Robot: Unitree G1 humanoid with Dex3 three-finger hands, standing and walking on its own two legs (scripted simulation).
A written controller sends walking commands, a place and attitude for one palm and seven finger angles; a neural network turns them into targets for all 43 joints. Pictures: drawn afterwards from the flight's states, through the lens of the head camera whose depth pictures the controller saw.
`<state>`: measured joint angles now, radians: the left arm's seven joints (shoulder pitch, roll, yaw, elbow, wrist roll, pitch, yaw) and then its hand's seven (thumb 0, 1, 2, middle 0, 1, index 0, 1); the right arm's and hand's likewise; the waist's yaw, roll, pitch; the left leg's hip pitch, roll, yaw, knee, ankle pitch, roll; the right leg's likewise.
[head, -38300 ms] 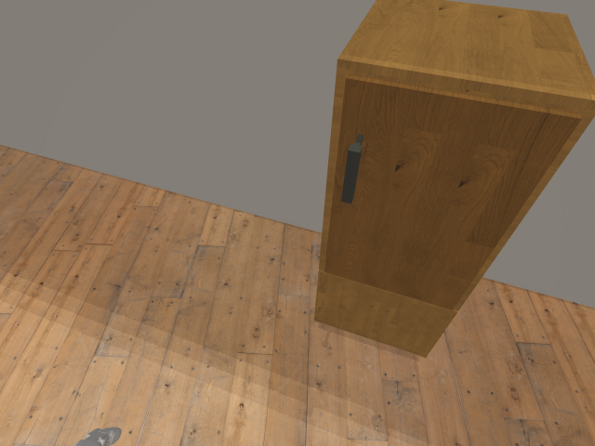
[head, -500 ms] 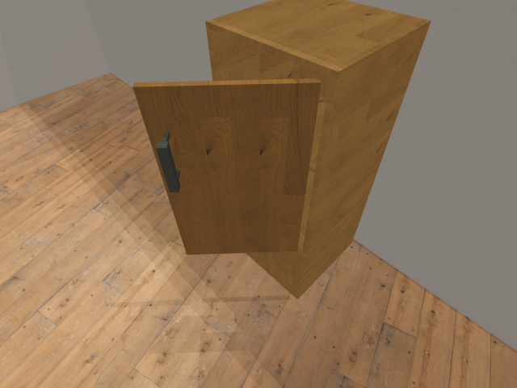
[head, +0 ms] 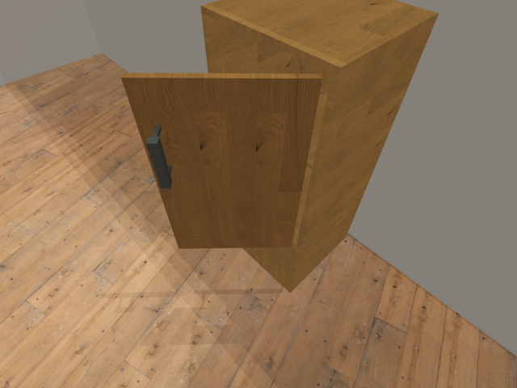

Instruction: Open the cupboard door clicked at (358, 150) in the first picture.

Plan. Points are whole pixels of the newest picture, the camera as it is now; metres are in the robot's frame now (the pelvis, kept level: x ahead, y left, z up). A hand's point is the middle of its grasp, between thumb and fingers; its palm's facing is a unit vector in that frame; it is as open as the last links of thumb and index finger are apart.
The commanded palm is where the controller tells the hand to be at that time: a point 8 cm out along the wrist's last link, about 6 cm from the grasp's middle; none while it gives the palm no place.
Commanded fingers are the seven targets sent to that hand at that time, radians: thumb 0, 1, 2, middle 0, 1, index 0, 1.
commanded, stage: look again from close up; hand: left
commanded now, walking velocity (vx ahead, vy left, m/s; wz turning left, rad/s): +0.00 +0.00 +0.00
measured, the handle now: (161, 157) +0.55 +0.25 +0.01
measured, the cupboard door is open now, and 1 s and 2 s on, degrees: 47 47 47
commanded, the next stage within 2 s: raise the hand with hooked fingers in 0.24 s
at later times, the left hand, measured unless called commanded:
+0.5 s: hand (141, 350) +0.18 +0.19 -0.05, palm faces +0.31 -0.94 -0.14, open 7.5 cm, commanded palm +0.12 +0.23 -0.06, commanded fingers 0.00 0.69 0.81 -0.22 -0.44 -0.22 -0.44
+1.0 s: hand (134, 344) +0.19 +0.20 -0.03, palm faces +0.07 -1.00 -0.05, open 10.0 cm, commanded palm +0.16 +0.26 -0.03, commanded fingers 0.00 0.11 0.56 -0.26 -0.81 -0.26 -0.81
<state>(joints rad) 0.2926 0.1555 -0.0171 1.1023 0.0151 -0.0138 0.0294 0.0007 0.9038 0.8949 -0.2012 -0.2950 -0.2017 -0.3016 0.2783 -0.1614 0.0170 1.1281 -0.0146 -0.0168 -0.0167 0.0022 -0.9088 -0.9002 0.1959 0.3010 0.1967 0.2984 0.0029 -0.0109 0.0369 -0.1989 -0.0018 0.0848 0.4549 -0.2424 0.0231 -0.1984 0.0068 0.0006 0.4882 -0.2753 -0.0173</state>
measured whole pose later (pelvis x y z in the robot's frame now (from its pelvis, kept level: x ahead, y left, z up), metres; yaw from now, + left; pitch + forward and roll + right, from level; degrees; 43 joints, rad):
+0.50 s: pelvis +0.01 -0.01 -0.01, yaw +4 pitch +2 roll +1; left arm 0.41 0.16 0.07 0.23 -0.15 -0.13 0.08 0.02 0.88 0.88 -0.21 -0.32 -0.21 -0.33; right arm 0.30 -0.21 -0.01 0.84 0.01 -0.22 -0.06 0.01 -0.91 -0.90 0.20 0.30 0.20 0.30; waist -0.02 0.02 -0.03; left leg -0.31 -0.02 0.03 0.57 -0.30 0.01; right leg -0.28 -0.01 -0.06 0.60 -0.35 -0.03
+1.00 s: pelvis -0.03 -0.03 -0.08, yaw +5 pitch +13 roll -2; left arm 0.28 0.27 0.23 0.10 -0.30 -0.39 -0.37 0.01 0.32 0.65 -0.24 -0.66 -0.24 -0.67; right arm 0.19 -0.20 0.04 0.58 0.02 -0.20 -0.06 0.01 -0.90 -0.90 0.20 0.30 0.20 0.30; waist 0.03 0.02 -0.11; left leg -0.87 0.03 -0.05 1.13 -0.49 -0.02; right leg -0.79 0.02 -0.13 1.08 -0.52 -0.06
